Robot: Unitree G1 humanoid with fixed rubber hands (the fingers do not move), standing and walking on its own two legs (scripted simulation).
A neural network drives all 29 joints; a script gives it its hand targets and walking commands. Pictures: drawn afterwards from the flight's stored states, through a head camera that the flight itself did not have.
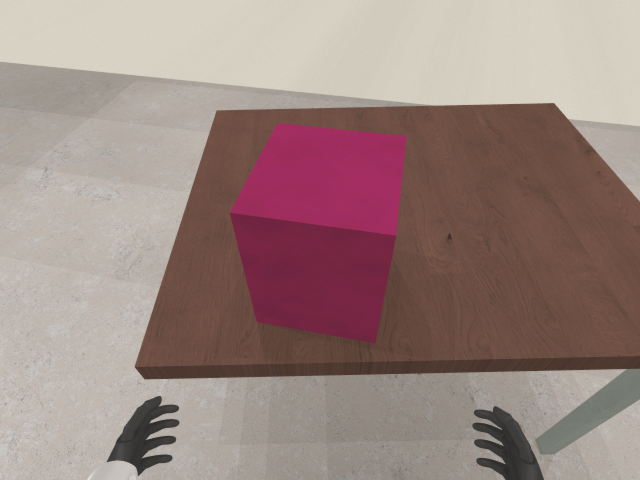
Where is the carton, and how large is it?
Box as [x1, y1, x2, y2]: [230, 123, 405, 342]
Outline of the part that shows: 277,123 230,211 256,320 260,322 375,342 395,238 405,136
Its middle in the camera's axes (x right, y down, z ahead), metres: +0.01 -0.02 +0.62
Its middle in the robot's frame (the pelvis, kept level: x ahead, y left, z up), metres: +0.47 +0.01 +0.03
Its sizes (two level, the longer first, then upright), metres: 0.210 0.200 0.250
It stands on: a table, 0.68 m high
